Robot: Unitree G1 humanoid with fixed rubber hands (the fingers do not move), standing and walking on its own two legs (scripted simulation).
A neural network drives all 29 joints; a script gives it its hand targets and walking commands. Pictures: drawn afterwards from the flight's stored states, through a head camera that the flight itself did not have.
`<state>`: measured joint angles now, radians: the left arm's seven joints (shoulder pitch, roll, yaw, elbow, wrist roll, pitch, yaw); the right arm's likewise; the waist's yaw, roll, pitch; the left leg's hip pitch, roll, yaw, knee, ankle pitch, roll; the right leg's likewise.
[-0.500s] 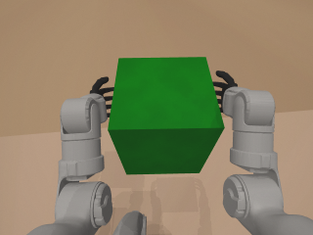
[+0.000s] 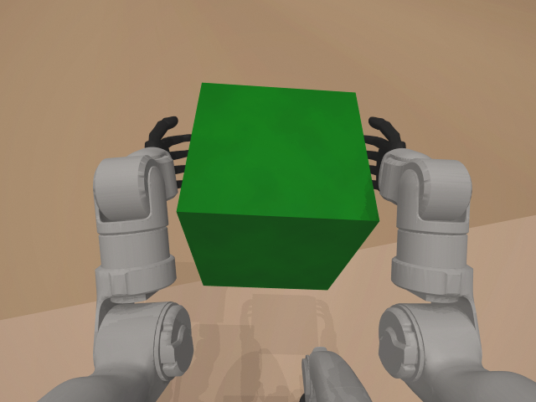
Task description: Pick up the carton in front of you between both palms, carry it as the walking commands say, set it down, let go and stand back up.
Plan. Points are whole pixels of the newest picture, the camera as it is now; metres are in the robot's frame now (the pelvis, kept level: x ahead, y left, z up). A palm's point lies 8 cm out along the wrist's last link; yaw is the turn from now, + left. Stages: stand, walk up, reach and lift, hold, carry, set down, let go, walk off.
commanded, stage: carry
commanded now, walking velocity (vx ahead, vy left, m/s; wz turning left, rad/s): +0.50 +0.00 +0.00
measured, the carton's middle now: (272, 198) +0.39 -0.01 +0.07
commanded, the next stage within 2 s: none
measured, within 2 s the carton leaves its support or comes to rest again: neither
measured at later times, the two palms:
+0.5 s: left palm (179, 42) +0.66 +0.13 +0.18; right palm (345, 35) +0.68 -0.17 +0.18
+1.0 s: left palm out of the picture +0.98 +0.14 +0.21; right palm out of the picture +0.96 -0.16 +0.21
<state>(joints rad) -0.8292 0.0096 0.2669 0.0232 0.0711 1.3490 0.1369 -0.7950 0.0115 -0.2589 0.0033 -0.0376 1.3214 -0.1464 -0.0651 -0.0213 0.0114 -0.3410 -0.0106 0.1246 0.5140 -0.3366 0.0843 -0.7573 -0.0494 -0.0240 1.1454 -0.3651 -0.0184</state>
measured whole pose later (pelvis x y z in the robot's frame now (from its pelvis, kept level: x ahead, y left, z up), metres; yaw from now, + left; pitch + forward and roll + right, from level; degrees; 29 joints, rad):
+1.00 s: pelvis +0.59 +0.00 +0.04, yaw +0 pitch +5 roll +0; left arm -0.86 0.02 0.28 0.10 0.08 1.36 0.14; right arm -0.84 0.01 -0.27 0.09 -0.05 1.33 -0.14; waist -0.06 -0.02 -0.03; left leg -0.27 -0.01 0.12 0.47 -0.36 0.06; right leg -0.73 -0.07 -0.04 0.88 -0.26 -0.01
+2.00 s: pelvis +1.10 -0.02 +0.04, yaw +0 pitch +3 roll +0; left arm -0.20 -0.14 0.13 -0.20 0.15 1.23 0.09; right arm -0.19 0.14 -0.13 -0.21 -0.14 1.23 -0.08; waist 0.00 0.00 -0.22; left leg -0.29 0.04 0.19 0.51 -0.26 0.04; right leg -0.24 -0.06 -0.12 0.51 -0.31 0.01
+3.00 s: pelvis +1.07 -0.03 +0.04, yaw +1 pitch +2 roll +0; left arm -0.23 -0.15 0.18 0.22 0.26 0.72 0.04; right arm -0.23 0.15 -0.19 0.22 -0.25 0.72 -0.02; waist 0.00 0.00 -0.13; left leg -0.32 0.06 0.18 0.52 -0.22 0.02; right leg -0.27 -0.04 -0.14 0.53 -0.28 -0.02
